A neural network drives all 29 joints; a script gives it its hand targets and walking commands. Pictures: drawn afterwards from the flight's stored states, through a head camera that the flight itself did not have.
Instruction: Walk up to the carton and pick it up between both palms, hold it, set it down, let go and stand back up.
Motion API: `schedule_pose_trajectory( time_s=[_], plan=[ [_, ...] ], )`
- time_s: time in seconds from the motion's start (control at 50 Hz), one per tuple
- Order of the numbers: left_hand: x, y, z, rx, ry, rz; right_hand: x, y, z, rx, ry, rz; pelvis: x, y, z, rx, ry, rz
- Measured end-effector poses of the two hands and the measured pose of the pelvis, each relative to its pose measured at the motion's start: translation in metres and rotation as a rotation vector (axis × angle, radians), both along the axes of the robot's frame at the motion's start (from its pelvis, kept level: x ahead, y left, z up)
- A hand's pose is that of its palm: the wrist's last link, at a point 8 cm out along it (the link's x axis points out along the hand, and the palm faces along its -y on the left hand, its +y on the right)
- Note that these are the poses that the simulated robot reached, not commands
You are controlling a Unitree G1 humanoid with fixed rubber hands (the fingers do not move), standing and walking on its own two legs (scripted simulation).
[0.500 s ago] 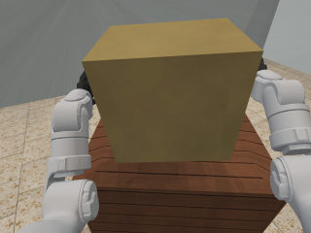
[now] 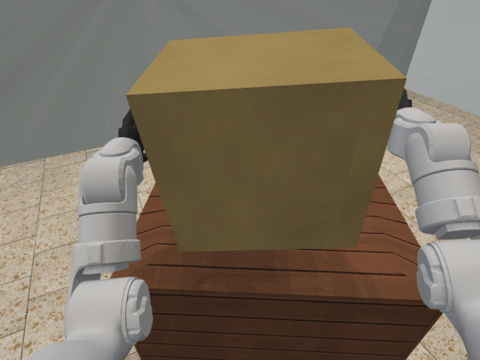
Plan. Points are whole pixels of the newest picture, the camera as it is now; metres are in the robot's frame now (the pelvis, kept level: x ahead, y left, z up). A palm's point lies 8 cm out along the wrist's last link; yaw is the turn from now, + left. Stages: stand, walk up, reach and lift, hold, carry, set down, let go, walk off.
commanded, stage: hold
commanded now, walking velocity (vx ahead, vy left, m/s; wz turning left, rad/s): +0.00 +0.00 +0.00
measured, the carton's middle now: (262, 143) +0.42 +0.00 +0.23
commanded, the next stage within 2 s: none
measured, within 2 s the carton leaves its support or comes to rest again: neither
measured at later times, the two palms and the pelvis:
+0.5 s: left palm (132, 148) +0.35 +0.20 +0.25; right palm (395, 121) +0.38 -0.20 +0.29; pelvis +0.00 +0.00 +0.00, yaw +0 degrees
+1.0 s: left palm (132, 148) +0.35 +0.20 +0.25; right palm (395, 121) +0.38 -0.20 +0.29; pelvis +0.00 +0.00 +0.00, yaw +0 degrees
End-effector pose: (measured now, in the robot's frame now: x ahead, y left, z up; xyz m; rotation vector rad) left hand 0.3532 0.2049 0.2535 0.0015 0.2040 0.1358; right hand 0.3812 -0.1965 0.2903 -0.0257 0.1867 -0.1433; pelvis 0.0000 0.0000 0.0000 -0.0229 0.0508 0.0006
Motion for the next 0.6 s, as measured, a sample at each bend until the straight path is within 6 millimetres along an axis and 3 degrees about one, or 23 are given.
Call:
schedule_pose_trajectory(
  time_s=[0.6],
  plan=[
    [0.0010, -0.0002, -0.0005, 0.000, 0.002, 0.001, 0.0011, -0.0001, 0.0000, 0.000, 0.001, 0.001, 0.0008, -0.0003, 0.0000, 0.000, 0.001, 0.000]
  ],
)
